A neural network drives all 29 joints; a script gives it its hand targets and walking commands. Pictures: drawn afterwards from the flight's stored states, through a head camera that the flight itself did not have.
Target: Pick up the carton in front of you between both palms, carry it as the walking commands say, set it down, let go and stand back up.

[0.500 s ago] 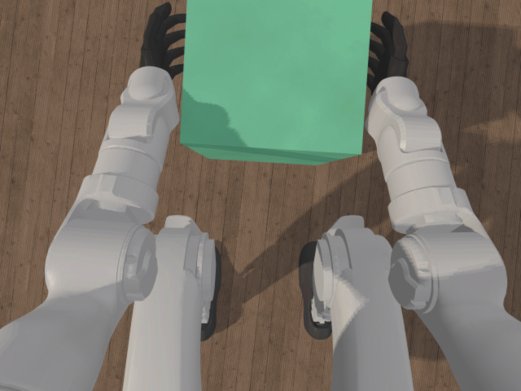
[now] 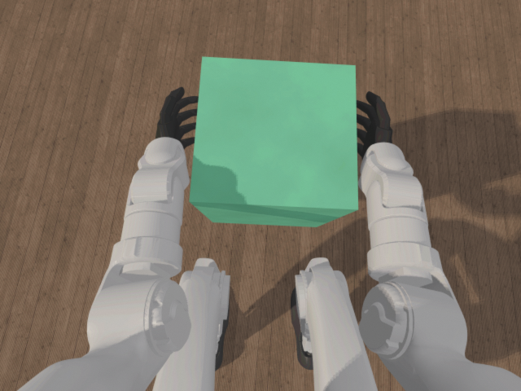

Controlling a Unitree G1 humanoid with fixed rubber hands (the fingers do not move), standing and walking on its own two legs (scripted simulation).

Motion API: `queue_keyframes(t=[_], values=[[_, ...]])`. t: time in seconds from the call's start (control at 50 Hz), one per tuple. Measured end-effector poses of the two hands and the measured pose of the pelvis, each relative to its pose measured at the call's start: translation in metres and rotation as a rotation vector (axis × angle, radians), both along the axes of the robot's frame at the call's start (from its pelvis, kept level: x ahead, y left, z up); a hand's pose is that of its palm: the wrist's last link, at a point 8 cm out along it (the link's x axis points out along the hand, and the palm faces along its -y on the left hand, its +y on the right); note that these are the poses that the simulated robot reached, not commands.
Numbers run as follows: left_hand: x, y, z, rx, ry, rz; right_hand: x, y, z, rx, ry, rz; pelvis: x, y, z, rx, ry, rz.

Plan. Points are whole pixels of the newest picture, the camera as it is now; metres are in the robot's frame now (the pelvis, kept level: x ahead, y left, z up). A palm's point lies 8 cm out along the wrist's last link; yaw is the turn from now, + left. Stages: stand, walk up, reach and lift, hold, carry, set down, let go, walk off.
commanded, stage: reach and lift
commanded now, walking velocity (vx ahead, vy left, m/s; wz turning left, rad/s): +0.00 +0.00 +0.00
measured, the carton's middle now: (270, 158) +0.47 -0.01 -0.12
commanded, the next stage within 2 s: none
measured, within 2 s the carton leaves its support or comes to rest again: neither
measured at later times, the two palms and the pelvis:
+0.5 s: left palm (119, 115) +0.43 +0.14 +0.11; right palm (439, 120) +0.43 -0.16 +0.11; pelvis +0.05 +0.00 +0.14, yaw +0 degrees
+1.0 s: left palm out of the picture +0.39 +0.15 +0.26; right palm out of the picture +0.39 -0.15 +0.26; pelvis +0.09 +0.00 +0.25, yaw +0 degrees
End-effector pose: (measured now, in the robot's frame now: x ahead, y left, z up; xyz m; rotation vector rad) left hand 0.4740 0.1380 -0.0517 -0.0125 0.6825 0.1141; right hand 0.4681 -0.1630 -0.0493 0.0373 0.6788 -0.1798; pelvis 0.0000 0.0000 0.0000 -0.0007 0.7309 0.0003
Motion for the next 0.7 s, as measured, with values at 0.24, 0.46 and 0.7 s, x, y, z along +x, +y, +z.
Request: queue_keyframes(t=[0.24, 0.46, 0.7], values=[[-0.021, 0.005, 0.076, -0.013, 0.002, 0.021, -0.017, 0.005, 0.076, 0.013, 0.001, 0.004, 0.023, -0.001, 0.065, 0.0, -0.087, 0.004], [-0.04, 0.004, 0.15, -0.014, 0.008, 0.022, -0.037, 0.004, 0.149, 0.014, 0.007, 0.007, 0.044, -0.002, 0.129, 0.002, -0.21, 0.004], [-0.062, 0.006, 0.225, -0.012, 0.007, 0.026, -0.056, 0.006, 0.224, 0.011, 0.005, 0.018, 0.067, -0.003, 0.196, 0.003, -0.384, 0.004]])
